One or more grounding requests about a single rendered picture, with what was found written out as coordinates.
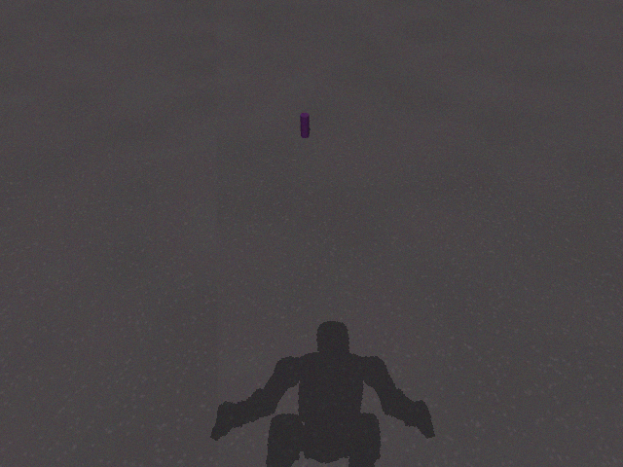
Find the can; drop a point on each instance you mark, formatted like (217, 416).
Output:
(304, 125)

